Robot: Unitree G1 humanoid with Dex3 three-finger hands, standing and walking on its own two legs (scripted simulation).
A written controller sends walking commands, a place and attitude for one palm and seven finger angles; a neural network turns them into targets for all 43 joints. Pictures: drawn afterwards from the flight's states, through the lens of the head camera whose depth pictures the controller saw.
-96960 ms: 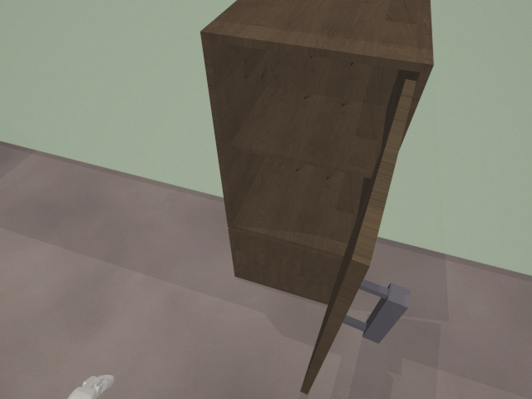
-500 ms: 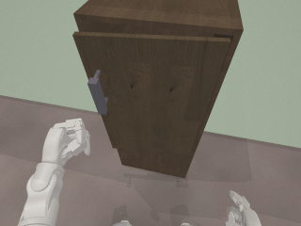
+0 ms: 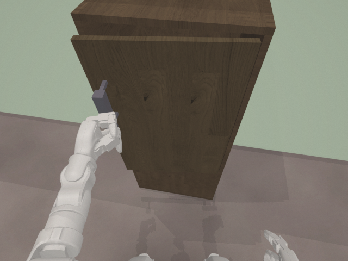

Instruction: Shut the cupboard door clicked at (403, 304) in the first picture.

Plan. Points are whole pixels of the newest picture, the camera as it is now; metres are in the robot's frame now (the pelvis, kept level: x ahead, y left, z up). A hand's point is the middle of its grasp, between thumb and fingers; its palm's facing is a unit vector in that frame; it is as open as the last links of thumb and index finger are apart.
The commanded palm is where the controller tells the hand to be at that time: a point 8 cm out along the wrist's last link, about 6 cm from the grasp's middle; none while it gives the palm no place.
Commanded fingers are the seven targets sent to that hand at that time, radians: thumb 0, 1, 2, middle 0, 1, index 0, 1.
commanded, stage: bring the fist close to the handle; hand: left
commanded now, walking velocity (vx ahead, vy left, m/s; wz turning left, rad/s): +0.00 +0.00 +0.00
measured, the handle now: (108, 106) +0.48 +0.18 +0.07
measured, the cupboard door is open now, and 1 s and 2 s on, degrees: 7 1 1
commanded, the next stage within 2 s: push the door shut along its arc in 0.40 s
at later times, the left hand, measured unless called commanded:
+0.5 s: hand (112, 135) +0.38 +0.15 +0.08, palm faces -0.07 -1.00 -0.02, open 3.1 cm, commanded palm +0.35 +0.21 +0.08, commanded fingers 0.00 0.90 0.90 -1.30 -1.50 -1.30 -1.50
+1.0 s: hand (112, 119) +0.43 +0.16 +0.08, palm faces -0.18 -0.98 -0.02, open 3.2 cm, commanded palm +0.42 +0.21 +0.08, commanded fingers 0.00 0.90 0.90 -1.30 -1.50 -1.30 -1.50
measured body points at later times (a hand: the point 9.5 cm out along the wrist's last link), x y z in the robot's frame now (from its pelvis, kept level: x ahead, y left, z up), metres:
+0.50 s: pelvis +0.00 +0.00 +0.00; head +0.05 -0.01 +0.45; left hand +0.38 +0.21 +0.08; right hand +0.12 -0.26 -0.11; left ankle +0.02 +0.12 -0.70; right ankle +0.02 -0.11 -0.70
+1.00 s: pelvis -0.01 +0.01 -0.01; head +0.06 +0.01 +0.43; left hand +0.43 +0.22 +0.08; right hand +0.07 -0.25 -0.12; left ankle +0.02 +0.12 -0.70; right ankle +0.02 -0.11 -0.70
